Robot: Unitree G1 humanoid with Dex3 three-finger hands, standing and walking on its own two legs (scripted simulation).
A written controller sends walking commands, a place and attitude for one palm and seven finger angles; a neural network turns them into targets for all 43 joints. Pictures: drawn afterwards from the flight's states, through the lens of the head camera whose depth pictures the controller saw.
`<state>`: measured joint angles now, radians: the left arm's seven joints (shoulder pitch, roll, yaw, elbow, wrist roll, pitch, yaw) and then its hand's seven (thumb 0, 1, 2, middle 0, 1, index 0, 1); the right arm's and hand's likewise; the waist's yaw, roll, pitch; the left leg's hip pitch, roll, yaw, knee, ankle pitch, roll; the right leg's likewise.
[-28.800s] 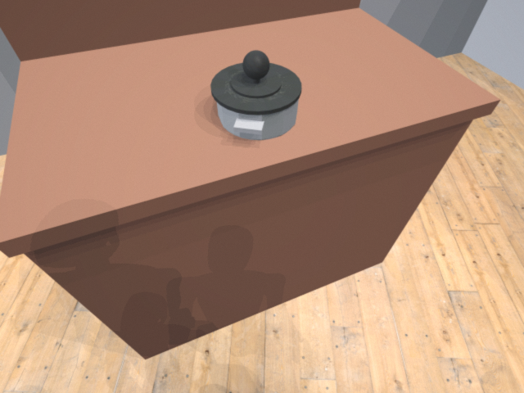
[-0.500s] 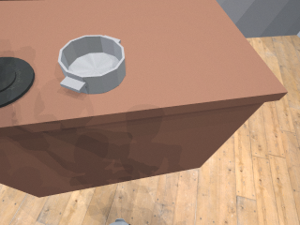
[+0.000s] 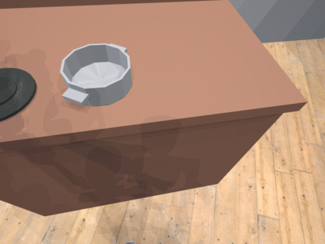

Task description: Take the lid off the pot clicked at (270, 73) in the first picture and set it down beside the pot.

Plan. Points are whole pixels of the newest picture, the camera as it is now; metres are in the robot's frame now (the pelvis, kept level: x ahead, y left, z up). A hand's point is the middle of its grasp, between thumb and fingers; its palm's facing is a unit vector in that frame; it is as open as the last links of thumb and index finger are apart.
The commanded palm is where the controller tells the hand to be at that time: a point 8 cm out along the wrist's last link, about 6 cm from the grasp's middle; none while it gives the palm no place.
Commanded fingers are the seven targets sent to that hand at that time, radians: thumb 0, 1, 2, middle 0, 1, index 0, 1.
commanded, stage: raise the empty hand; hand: left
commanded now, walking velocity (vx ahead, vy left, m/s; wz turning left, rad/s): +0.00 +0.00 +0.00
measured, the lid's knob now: out of the picture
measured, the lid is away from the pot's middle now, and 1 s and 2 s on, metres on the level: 0.25 0.25 0.25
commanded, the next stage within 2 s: draw the hand back to the body in 0.24 s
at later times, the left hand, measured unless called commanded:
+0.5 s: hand out of the picture +0.46 +0.37 +0.26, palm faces -0.21 -0.13 -0.97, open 11.0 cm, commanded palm +0.45 +0.36 +0.32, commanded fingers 0.00 -0.12 0.87 -0.46 -0.64 -0.46 -0.64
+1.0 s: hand out of the picture +0.43 +0.30 +0.30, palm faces +0.43 -0.76 -0.49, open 11.0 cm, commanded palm +0.36 +0.33 +0.31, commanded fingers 0.00 -0.02 0.88 -0.44 -0.61 -0.44 -0.61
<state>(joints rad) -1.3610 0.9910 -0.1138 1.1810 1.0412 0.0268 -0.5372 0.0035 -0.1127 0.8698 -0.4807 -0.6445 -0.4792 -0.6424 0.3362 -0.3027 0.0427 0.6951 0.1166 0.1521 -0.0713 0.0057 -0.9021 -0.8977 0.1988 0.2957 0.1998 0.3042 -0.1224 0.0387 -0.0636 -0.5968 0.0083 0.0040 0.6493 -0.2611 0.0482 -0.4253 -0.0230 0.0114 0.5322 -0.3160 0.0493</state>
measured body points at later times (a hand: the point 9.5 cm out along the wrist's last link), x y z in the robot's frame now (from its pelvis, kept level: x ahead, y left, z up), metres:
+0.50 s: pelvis +0.02 -0.02 +0.00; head +0.09 -0.01 +0.45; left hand +0.47 +0.37 +0.32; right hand +0.04 -0.30 -0.12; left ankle +0.03 +0.09 -0.72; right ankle -0.04 -0.17 -0.72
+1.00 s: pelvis +0.00 -0.03 +0.01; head +0.04 -0.03 +0.46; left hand +0.40 +0.33 +0.32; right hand +0.14 -0.27 -0.10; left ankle +0.03 +0.09 -0.72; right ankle -0.04 -0.17 -0.72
